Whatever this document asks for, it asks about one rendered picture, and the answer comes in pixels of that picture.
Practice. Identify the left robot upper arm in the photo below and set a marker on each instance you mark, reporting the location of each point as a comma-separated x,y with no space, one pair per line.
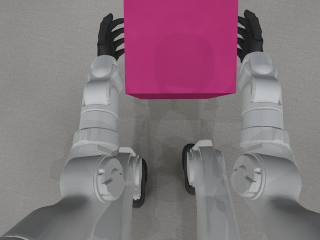
88,185

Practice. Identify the carton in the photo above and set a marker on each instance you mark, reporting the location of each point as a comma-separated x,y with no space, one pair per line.
180,49

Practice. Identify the robot left forearm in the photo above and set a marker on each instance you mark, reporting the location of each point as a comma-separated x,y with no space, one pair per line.
97,134

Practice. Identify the robot left hand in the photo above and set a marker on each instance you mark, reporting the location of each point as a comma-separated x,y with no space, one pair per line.
106,44

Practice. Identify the right robot thigh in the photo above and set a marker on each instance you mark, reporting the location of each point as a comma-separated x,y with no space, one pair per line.
216,218

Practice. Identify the robot right hand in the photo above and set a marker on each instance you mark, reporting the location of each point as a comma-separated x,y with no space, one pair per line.
252,40

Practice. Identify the right robot upper arm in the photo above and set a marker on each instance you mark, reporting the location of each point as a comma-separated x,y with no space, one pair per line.
271,186

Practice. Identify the right robot foot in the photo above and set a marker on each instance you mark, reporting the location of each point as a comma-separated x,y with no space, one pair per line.
189,188

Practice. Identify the robot right forearm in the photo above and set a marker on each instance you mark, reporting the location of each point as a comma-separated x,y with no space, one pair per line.
262,108

